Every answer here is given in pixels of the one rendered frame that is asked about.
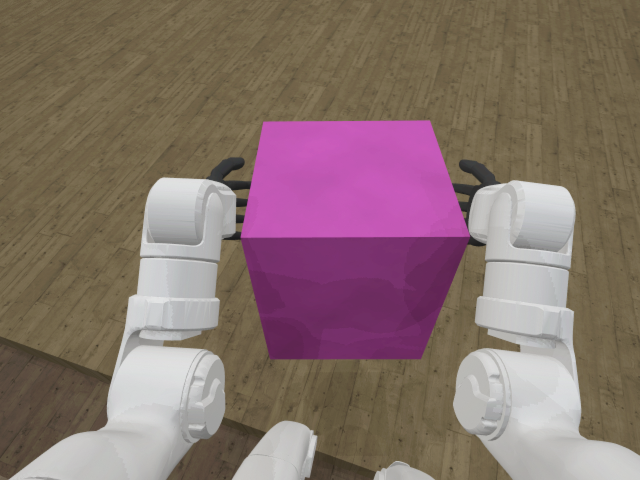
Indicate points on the right robot shin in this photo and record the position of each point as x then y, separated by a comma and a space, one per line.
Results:
398, 463

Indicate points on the right robot forearm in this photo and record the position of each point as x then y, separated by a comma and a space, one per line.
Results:
528, 231

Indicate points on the carton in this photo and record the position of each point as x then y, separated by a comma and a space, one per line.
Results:
352, 236

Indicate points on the right robot upper arm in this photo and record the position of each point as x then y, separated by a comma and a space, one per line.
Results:
525, 409

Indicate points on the left robot forearm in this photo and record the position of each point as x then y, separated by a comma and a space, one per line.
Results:
184, 223

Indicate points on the robot right hand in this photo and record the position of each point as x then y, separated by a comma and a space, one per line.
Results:
480, 172

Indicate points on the left robot upper arm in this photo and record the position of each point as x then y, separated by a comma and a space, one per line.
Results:
163, 400

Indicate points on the robot left thigh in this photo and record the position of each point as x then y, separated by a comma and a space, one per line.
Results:
286, 452

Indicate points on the robot left hand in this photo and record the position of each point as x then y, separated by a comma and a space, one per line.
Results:
221, 171

